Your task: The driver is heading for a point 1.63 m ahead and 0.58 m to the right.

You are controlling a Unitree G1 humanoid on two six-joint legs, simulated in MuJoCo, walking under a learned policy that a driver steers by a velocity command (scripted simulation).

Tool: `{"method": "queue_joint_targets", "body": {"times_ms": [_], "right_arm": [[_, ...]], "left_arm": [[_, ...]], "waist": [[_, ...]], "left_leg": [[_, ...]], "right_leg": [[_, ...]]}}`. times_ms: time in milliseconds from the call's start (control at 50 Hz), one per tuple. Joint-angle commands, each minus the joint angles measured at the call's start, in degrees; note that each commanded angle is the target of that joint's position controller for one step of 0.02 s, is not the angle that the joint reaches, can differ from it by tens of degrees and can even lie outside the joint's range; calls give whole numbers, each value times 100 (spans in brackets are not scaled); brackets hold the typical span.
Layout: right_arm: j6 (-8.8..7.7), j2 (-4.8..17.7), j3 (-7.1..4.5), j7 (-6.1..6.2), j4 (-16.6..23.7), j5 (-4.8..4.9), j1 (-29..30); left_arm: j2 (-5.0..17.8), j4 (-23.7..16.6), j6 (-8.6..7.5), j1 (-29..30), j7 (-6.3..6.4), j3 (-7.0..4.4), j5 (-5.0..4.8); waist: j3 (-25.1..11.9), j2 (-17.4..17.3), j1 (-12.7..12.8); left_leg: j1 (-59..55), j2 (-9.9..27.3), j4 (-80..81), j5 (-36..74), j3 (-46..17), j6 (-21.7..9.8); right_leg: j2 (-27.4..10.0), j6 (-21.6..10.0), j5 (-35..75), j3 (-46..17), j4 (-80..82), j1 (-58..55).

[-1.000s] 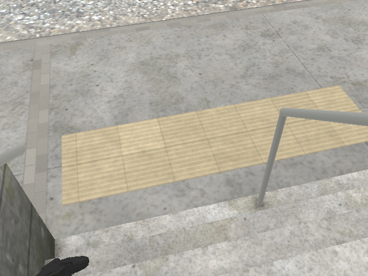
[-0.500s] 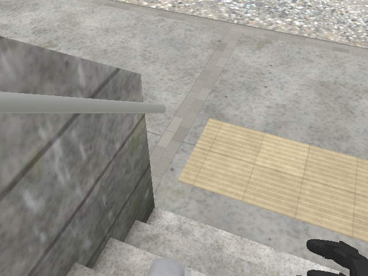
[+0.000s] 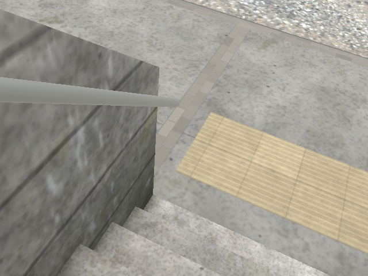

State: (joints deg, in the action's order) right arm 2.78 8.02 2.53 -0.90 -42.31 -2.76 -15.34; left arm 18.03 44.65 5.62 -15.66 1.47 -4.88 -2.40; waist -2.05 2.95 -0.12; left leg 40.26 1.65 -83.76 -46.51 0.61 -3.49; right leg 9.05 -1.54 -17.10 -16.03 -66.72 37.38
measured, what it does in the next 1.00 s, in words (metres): goes down, turning right: right foot 0.20 m lower, then left foot 0.20 m lower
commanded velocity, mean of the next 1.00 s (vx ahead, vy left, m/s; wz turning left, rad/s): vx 0.74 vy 0.00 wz -0.51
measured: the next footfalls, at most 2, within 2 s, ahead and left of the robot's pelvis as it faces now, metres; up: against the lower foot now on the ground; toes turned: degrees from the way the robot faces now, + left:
right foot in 0.40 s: +0.09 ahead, -0.17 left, -0.20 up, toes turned -17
left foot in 0.84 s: +0.37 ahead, -0.15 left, -0.40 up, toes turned -44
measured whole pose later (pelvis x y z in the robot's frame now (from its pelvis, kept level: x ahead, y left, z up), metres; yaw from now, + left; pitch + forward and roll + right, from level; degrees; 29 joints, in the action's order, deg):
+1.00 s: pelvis +0.31 -0.23 -0.30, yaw -34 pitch -3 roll +3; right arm -1.4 10.7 -1.1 0.9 -54.9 -0.1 -38.9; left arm 7.2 33.4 -0.6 -4.1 1.4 0.5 -0.4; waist 1.3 -0.7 -4.0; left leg 13.4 -9.2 -44.1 -27.6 -5.2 -4.9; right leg 5.1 1.2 -11.5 -10.7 -94.7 55.0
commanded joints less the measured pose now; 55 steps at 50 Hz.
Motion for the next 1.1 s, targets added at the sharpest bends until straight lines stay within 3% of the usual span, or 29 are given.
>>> {"method": "queue_joint_targets", "body": {"times_ms": [20,120,200,300,320,360,380,400,420,440,460,480,520,560,600,640,740,780,800,820,840,860,880,900,940,960,1000,1040,1100], "right_arm": [[-104,804,-215,20,215,70,-196],[-632,835,-442,275,-235,157,-886],[-668,1188,-553,449,-43,143,-750],[-587,1328,-615,358,-17,257,-643],[-582,1637,-720,347,-39,276,-298],[-586,1373,-739,289,44,436,-158],[-602,1567,-837,373,-59,410,-203],[-597,1308,-810,461,158,274,630],[-740,565,-556,484,890,-11,663],[-880,685,-526,414,1293,-9,350],[-1014,823,-545,373,1352,207,574],[-1010,754,-522,355,1452,494,560],[-757,693,-485,383,1576,390,791],[-662,883,-594,402,1341,74,373],[-762,1170,-696,255,1394,264,693],[-882,922,-651,56,1400,126,1449],[-843,866,-691,-133,1473,110,1219],[-990,1120,-767,-281,1337,164,938],[-1041,1173,-771,-271,1104,296,172],[-1109,1203,-857,-294,591,159,-1152],[-1091,1297,-940,-314,-432,174,-3911],[-982,333,-600,-403,-1200,377,-5184],[-944,267,-387,-454,-1103,339,-4236],[-860,93,-310,-336,-891,202,-3537],[-681,924,-394,-166,-215,297,-1379],[-668,1417,-436,249,391,163,-48],[-704,1335,-520,604,172,356,-111],[-775,1165,-633,778,46,848,-609],[-435,573,-677,918,-73,797,-1528]], "left_arm": [[230,-469,107,17,5,-49,-39],[187,-920,-148,570,-118,-101,20],[-101,-1343,-242,1108,-309,29,-33],[53,-1145,-240,676,-306,-131,-167],[16,-1053,-216,294,-301,-163,-169],[366,-767,-285,-415,-334,-333,-119],[465,-436,-349,-1365,-367,-415,11],[141,-72,-441,-2417,-470,-223,145],[605,-81,-576,-1945,-583,-78,334],[493,-304,-565,-1447,-602,-27,235],[351,-252,-570,-1550,-563,-13,219],[685,-245,-616,-1135,-548,-93,144],[-59,-749,-656,72,-301,230,129],[160,-775,-744,368,-70,158,225],[40,-441,-799,-270,95,173,111],[-328,-138,-712,-825,363,316,-54],[-331,-291,-626,-535,362,312,41],[-278,-398,-537,-486,346,306,96],[-379,-636,-486,51,366,331,95],[-259,-502,-420,-17,348,265,172],[164,-558,-450,1086,280,134,167],[-749,-954,-506,1546,169,311,401],[-1214,-1368,-698,567,120,464,128],[-1108,-1199,-760,179,-40,513,-50],[-845,-1169,-687,234,-134,408,91],[-543,-1800,-658,962,-44,480,62],[-664,-1552,-741,633,6,408,380],[-378,-1403,-797,564,-15,183,334],[-566,-1942,-755,2178,-82,362,373]], "waist": [[200,-989,-26],[570,-1202,-256],[516,-1046,-359],[685,-1097,-311],[360,-1494,61],[-26,-1305,292],[-282,-537,861],[437,714,1741],[850,2339,860],[-19,1713,286],[-902,586,460],[-1153,-326,21],[6,-590,-532],[-201,-450,-634],[-106,-83,-441],[-17,-459,4],[412,717,-66],[688,532,-83],[793,199,-400],[331,40,-763],[201,-557,-2304],[497,-2501,-2211],[622,-3165,-868],[332,-1511,-343],[667,837,871],[1265,383,1081],[692,433,962],[290,-11,542],[417,98,-575]], "left_leg": [[59,1211,3798,-1125,-2645,-738],[-1153,1320,3370,29,-2082,-426],[-928,1422,3341,253,-1173,-334],[-677,1759,2534,631,-246,16],[-778,1928,2065,1677,-235,113],[-1116,1616,227,4612,681,430],[-493,1354,-1516,5175,860,397],[1444,626,-4687,1721,950,313],[3349,211,-5918,107,620,193],[3749,341,-5117,638,-8,208],[3862,414,-4387,1379,-587,233],[3952,598,-2695,2476,-1069,303],[3578,379,-893,3657,-1031,712],[1981,304,25,4685,-990,918],[1729,127,1449,6041,-1160,784],[-574,-334,3735,8453,-736,752],[-650,-414,3440,6950,-821,380],[224,-352,3201,5854,-704,302],[-737,-372,4864,5713,-210,240],[-2849,-548,5179,5914,-7,51],[-4850,174,6204,7157,-387,-651],[-6339,851,5973,8646,-1532,-1339],[-6854,1134,4309,10366,-2761,-1756],[-6550,1730,4480,9022,-3175,-1932],[-2675,1115,5514,6032,-3072,-1329],[-113,789,5897,6978,-3321,-1400],[2151,12,5278,6149,-2794,-1028],[-22,-384,3978,4195,-3195,-999],[-2994,-906,3009,2440,-3048,-759]], "right_leg": [[-57,58,439,593,-1329,875],[-545,93,2501,120,-344,1973],[-697,223,3091,918,1567,992],[-630,20,2350,2094,1614,-395],[-837,-118,2157,2109,1580,-1073],[-983,-522,2174,1903,3552,-2407],[-742,-773,2516,1976,4068,-4047],[-1056,-1382,2715,1322,4646,-4850],[-1027,-1142,6051,1041,2594,-4736],[-1037,-1351,5918,216,2223,-4841],[-1484,-1561,4082,-615,2403,-4910],[-2093,-1817,751,-2093,3028,-4279],[-1880,-1619,1009,-2410,3158,-2464],[-1434,-1580,2105,-2079,2836,-1502],[-904,-1244,2175,-1574,2073,-1790],[-211,-953,592,-781,1807,-691],[-163,-913,1533,-1465,644,-1450],[-408,-885,2334,-1704,-246,-2308],[-267,-692,3477,-1157,-760,-1999],[-21,-403,5495,-841,-1759,-1286],[164,145,4895,-243,-5249,187],[1387,411,-3466,468,-8359,2820],[1158,308,-4470,-401,-7641,4689],[427,163,-3593,-653,-7008,5149],[-321,-230,-1030,768,-4817,3311],[-582,314,369,917,-2149,1660],[-709,635,3755,1042,-560,-2524],[-750,538,4932,313,355,-1208],[-914,564,4404,-215,4499,757]]}}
